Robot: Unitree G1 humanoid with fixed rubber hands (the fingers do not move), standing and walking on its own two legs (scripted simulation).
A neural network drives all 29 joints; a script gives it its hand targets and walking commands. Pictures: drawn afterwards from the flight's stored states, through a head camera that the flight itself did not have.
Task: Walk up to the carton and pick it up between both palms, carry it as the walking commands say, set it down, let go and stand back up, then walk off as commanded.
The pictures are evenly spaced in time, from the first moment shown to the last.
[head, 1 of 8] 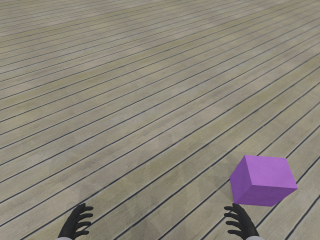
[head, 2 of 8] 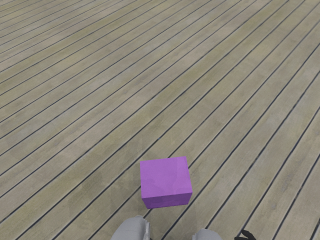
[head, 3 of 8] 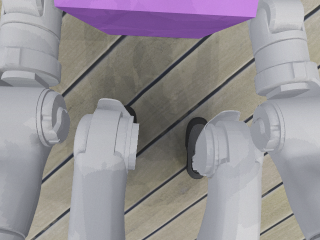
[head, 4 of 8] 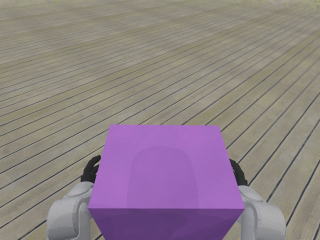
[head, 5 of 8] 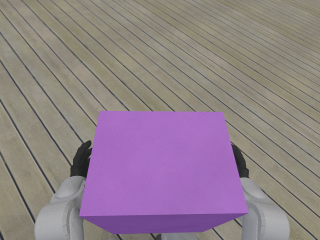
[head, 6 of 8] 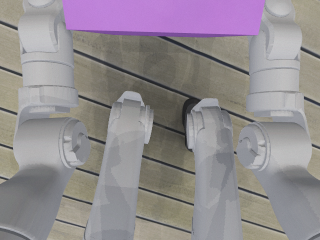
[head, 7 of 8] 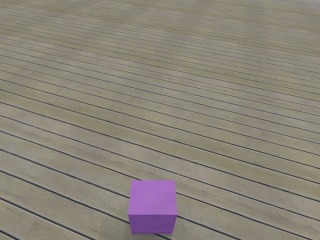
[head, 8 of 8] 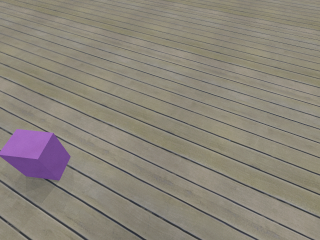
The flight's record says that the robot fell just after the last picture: no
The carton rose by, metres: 0.68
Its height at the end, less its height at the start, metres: +0.00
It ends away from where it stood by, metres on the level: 1.33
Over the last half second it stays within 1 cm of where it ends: yes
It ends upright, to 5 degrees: yes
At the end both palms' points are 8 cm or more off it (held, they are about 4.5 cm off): yes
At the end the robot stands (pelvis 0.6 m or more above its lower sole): yes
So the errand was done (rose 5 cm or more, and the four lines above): yes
